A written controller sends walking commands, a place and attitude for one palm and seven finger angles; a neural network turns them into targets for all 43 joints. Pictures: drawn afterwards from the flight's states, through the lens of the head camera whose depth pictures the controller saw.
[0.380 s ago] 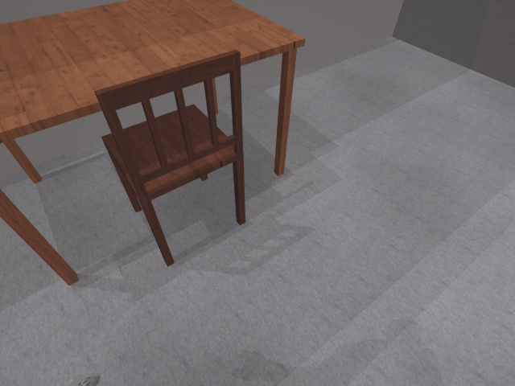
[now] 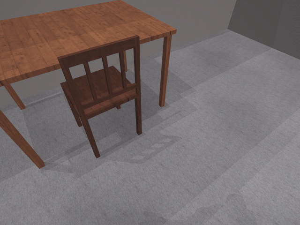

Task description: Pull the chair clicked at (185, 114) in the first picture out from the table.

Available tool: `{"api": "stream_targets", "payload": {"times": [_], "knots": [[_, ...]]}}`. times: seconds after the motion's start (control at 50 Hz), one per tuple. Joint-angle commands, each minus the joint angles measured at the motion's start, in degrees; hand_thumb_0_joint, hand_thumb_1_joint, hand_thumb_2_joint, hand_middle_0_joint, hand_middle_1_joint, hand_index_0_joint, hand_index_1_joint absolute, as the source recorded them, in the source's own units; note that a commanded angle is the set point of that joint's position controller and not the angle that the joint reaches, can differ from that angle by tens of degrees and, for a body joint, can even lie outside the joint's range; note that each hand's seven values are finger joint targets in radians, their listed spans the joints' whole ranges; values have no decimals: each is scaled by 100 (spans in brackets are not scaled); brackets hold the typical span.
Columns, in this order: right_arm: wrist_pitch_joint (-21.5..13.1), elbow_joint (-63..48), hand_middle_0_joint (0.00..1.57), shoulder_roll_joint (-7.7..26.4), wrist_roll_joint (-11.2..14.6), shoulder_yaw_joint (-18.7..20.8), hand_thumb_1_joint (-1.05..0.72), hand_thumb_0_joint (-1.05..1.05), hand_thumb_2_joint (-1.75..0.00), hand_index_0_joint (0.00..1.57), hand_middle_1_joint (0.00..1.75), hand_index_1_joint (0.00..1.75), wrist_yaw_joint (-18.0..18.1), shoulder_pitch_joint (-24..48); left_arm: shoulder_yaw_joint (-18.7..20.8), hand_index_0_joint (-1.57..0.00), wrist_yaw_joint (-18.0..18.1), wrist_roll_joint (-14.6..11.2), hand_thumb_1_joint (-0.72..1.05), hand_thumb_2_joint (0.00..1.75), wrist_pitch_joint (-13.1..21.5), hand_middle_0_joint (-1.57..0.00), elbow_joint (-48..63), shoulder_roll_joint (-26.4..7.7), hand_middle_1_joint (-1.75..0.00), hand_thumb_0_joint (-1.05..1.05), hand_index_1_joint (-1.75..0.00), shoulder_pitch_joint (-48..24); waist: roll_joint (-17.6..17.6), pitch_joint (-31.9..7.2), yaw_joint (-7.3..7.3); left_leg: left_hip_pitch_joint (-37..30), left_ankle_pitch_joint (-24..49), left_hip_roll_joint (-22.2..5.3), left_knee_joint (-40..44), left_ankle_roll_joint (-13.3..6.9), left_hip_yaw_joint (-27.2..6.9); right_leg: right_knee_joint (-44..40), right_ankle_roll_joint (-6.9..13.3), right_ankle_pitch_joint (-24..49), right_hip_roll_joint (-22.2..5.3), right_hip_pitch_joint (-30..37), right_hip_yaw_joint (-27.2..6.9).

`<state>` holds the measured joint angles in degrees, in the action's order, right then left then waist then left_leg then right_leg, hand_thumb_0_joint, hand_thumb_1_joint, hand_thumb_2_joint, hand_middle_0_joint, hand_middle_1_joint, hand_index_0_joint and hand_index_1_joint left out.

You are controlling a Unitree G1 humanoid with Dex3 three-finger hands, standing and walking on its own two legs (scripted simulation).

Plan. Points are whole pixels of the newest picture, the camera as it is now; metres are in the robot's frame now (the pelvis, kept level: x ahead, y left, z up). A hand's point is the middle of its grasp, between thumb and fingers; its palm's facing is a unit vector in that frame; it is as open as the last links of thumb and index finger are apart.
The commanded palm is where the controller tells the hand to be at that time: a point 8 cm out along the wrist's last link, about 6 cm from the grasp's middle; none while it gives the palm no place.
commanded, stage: stand and wait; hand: left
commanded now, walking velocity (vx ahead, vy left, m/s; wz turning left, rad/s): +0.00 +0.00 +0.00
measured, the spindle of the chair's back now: (107, 76) +0.85 +0.28 -0.11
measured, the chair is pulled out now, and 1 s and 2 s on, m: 0.00 0.00 0.00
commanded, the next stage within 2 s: look at it before walking up in 0.64 s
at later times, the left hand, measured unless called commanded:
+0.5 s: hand out of the picture +0.05 +0.23 -0.15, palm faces -0.04 -0.94 -0.33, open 7.4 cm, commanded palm none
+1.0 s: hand out of the picture +0.06 +0.23 -0.15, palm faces -0.04 -0.94 -0.33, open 7.4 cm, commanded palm none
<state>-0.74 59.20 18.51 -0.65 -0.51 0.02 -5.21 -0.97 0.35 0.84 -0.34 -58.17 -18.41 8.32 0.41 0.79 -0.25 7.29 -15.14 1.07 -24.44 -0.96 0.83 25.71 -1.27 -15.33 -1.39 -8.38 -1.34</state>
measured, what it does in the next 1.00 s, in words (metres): stands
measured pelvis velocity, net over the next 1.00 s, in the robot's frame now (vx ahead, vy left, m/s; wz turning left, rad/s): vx -0.02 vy -0.01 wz -0.01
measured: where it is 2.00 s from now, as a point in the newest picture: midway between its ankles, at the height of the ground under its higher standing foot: outside the picture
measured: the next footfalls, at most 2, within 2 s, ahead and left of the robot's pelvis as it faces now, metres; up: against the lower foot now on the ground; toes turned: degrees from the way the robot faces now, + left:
none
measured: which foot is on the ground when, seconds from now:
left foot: down 0.00-1.00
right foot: down 0.00-1.00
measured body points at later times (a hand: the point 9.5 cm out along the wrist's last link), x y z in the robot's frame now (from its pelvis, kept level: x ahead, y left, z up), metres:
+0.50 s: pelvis -0.02 -0.01 +0.00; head -0.02 -0.01 +0.45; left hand +0.05 +0.28 -0.13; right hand +0.04 -0.30 -0.13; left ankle -0.02 +0.11 -0.74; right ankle -0.01 -0.13 -0.74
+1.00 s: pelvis -0.02 -0.01 +0.00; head -0.02 -0.01 +0.45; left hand +0.06 +0.28 -0.13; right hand +0.06 -0.30 -0.13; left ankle -0.02 +0.11 -0.74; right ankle -0.01 -0.13 -0.74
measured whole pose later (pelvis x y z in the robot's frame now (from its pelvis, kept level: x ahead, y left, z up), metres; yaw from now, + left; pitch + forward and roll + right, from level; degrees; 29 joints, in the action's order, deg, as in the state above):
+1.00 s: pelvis -0.02 -0.01 +0.00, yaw +0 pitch -2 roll +0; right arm -0.9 64.0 19.0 -0.3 -0.3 -0.1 -7.0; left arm -0.6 0.2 0.8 0.3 -62.1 -19.1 8.4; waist 0.4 1.6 0.2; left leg 6.9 -11.9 0.0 -20.8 -0.1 1.0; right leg 21.9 -0.6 -11.7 -0.4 -8.1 -1.5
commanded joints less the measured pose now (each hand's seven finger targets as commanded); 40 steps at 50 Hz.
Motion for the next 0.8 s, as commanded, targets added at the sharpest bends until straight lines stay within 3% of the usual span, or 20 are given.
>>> {"api": "stream_targets", "payload": {"times": [0.0,0.3,0.52,0.78], "knots": [[-106,-267,20,1135,6,256,-90,0,-90,20,30,30,98,278,293,-20,68,-8,90,90,135,-20,315,-1181,-30,0,-30,-270,-12,-260,16,-41,1360,-714,429,-118,-472,-395,253,1408,-522,21,-352],[-95,102,20,1125,28,234,-90,0,-90,20,30,30,88,93,278,-20,65,-22,90,90,166,-20,-3,-1170,-30,0,-30,-186,-2,-184,17,-20,937,-752,617,-66,-506,-669,267,1055,-541,20,-453],[-85,157,20,1133,12,229,-90,0,-90,20,30,30,62,13,267,-20,47,-9,90,90,156,-20,-15,-1171,-30,0,-30,-250,73,1,30,131,474,-738,740,-50,-557,-824,257,355,-503,-224,-539],[-123,152,20,1170,20,241,-90,0,-90,20,30,30,71,69,271,-20,47,-14,90,90,189,-20,-18,-1188,-30,0,-30,-260,15,-219,28,-48,997,-781,688,-55,-549,-730,263,1023,-525,-64,-502]]}}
